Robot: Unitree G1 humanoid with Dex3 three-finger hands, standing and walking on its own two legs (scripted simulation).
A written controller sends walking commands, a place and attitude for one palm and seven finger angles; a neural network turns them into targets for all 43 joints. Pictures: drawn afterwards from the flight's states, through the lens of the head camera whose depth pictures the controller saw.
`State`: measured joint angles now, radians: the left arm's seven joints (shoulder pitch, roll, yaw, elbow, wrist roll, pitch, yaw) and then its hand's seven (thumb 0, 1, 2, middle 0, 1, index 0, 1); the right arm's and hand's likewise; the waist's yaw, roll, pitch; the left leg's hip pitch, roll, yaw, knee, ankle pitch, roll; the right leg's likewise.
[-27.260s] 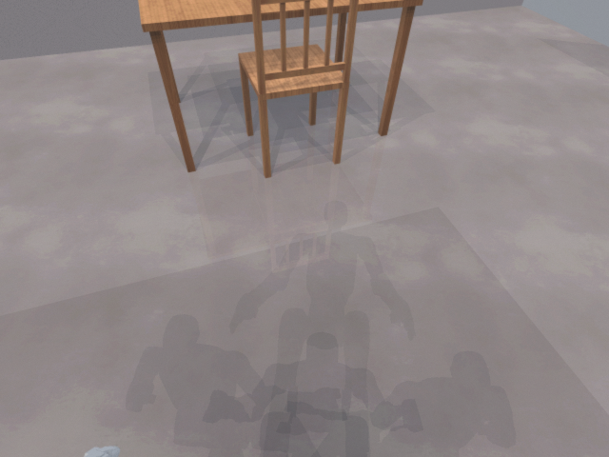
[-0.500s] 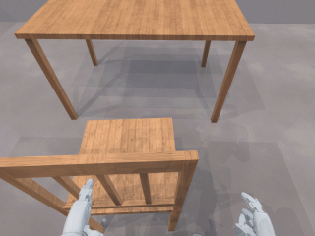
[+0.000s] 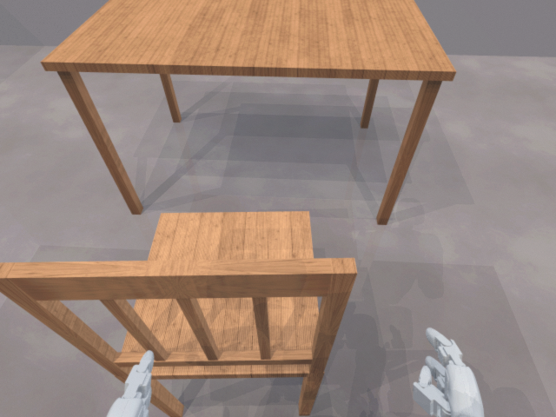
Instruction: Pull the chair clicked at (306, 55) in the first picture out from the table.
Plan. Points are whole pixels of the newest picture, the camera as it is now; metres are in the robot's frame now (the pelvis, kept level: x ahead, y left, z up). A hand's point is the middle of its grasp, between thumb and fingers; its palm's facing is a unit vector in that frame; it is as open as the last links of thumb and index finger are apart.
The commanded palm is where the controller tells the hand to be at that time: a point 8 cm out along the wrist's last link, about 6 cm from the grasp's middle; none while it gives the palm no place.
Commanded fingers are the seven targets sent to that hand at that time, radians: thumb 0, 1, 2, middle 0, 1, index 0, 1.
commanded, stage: draw the hand back to the body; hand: left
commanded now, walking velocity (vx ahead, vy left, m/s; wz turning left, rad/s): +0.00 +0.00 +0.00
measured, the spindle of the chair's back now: (201, 329) +0.26 +0.14 -0.04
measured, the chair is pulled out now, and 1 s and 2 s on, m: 0.60 0.60 0.60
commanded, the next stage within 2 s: step back with the hand held close in 1.60 s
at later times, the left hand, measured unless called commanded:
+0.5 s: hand (120, 410) +0.14 +0.18 +0.07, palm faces +0.02 -1.00 -0.09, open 17.3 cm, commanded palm +0.10 +0.24 +0.11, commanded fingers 0.00 -0.37 0.29 -0.03 -0.04 -0.03 -0.04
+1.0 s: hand (33, 362) +0.16 +0.24 +0.14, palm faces +0.37 -0.81 -0.46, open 11.5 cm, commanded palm +0.13 +0.28 +0.20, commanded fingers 0.00 0.54 0.73 -0.15 -0.22 -0.15 -0.22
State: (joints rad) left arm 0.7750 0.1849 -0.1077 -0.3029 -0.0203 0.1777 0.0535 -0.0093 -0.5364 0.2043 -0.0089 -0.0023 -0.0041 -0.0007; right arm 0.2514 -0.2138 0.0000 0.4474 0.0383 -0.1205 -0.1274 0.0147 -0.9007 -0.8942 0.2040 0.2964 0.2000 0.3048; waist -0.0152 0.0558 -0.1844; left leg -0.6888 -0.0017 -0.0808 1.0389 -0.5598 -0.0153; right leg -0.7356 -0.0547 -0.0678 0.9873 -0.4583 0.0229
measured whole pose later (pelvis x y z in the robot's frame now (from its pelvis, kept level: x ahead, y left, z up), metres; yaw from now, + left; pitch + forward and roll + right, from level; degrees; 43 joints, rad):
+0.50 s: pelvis -0.02 +0.00 -0.01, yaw +0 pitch +11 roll -3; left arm 0.76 0.27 0.09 -0.36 -0.27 -0.26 -0.16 -0.01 -0.53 0.21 -0.01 0.00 -0.05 -0.02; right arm 0.20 -0.17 -0.01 0.56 0.08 -0.19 -0.09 0.02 -0.90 -0.89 0.20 0.30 0.20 0.30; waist 0.01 0.07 -0.13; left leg -0.72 0.00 -0.09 1.09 -0.57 -0.02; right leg -0.75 -0.05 -0.08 1.01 -0.45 0.03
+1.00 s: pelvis +0.01 -0.01 +0.05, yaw +1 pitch -3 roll -1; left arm 0.63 0.35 0.18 -0.39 -0.06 0.08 0.17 0.00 0.20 0.56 -0.12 -0.16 -0.29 -0.25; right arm 0.20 -0.23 0.04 0.62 0.02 -0.20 -0.13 0.01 -0.90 -0.89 0.20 0.30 0.20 0.30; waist 0.07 0.09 0.00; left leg -0.18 0.02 -0.08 0.61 -0.39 -0.03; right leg -0.23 -0.04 -0.09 0.58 -0.30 0.01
